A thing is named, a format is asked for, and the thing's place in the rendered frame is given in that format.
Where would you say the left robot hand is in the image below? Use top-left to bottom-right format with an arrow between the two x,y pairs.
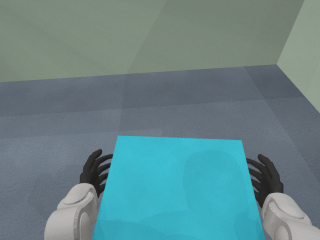
79,149 -> 113,198

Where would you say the robot right forearm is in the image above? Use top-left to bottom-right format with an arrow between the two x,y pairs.
261,192 -> 320,240

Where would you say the robot left forearm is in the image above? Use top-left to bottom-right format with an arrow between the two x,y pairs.
44,183 -> 99,240

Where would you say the carton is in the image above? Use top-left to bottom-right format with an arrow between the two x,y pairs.
92,135 -> 265,240

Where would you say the right robot hand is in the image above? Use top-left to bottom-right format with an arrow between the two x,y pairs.
246,154 -> 284,209

